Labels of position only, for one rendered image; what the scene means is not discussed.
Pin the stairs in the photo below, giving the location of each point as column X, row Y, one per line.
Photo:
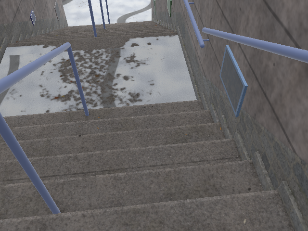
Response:
column 113, row 29
column 152, row 167

